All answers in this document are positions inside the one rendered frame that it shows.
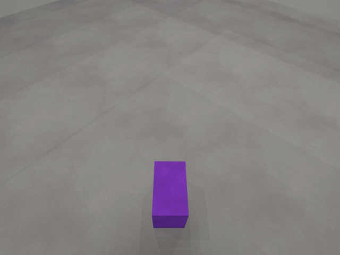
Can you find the carton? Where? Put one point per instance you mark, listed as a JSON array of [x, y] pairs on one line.
[[170, 196]]

